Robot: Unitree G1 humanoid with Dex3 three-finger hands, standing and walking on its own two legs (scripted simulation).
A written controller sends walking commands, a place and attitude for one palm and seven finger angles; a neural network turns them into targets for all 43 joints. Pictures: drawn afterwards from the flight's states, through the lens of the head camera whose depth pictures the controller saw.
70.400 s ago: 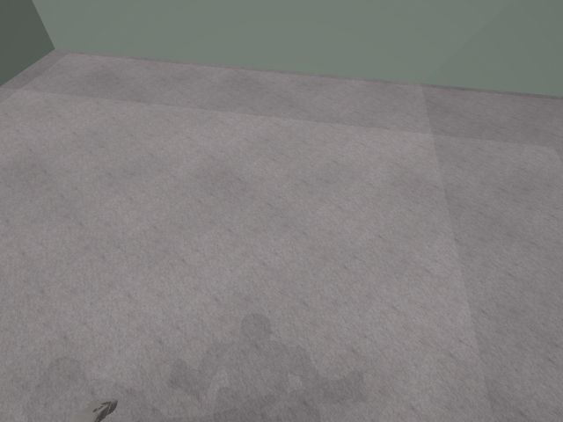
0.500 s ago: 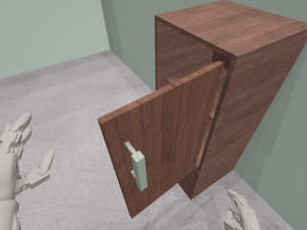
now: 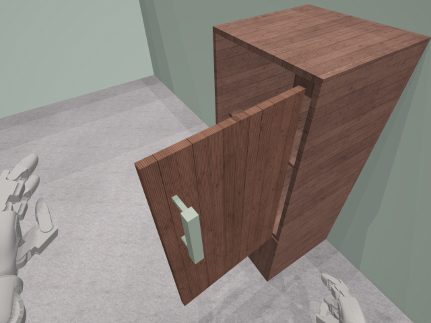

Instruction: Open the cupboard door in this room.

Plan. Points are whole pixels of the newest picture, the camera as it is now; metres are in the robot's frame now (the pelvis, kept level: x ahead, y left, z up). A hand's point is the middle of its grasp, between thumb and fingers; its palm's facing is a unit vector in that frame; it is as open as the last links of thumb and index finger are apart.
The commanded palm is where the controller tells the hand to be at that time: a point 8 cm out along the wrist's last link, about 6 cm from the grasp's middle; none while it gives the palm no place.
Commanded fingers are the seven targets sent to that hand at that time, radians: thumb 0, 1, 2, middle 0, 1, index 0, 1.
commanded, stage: step back with the hand held close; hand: left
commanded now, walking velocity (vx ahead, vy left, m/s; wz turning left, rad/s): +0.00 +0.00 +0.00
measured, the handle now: (187, 230) +0.27 +0.10 +0.04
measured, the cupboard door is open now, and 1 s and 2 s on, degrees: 95 95 95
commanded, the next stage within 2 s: stop stepping back and stand still in 1.16 s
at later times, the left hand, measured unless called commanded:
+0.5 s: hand (27, 257) +0.15 +0.28 +0.15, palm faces +0.38 -0.76 -0.52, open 7.4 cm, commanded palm +0.09 +0.31 +0.17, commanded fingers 0.00 0.90 0.90 -0.20 -0.30 -0.20 -0.30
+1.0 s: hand out of the picture +0.08 +0.30 +0.17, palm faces +0.47 -0.74 -0.48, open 7.4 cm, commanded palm +0.01 +0.32 +0.17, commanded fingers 0.00 0.90 0.90 -0.20 -0.30 -0.20 -0.30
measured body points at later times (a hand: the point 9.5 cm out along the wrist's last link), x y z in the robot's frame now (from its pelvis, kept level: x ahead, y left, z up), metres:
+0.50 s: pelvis -0.06 +0.02 -0.01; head -0.04 +0.02 +0.44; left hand +0.12 +0.32 +0.18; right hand +0.11 -0.24 -0.08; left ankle -0.04 +0.10 -0.74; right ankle +0.01 -0.12 -0.74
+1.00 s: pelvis -0.13 +0.02 -0.01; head -0.10 +0.05 +0.44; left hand +0.05 +0.33 +0.20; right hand +0.02 -0.21 -0.09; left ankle -0.04 +0.11 -0.74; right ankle -0.20 -0.12 -0.68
